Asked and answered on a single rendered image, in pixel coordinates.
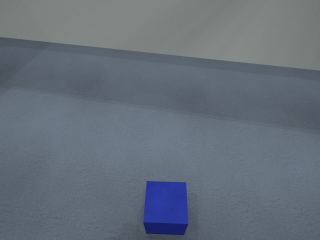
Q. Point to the carton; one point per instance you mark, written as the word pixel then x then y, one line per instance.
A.
pixel 166 208

